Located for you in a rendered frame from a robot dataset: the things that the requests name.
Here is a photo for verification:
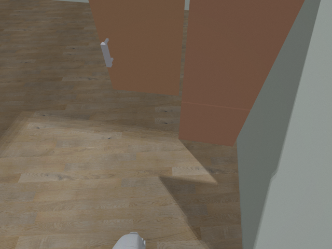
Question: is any cupboard door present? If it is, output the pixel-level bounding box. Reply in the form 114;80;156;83
88;0;185;96

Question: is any robot left thigh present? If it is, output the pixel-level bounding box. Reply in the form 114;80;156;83
112;234;146;249

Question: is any handle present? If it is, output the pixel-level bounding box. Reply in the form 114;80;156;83
101;38;113;67

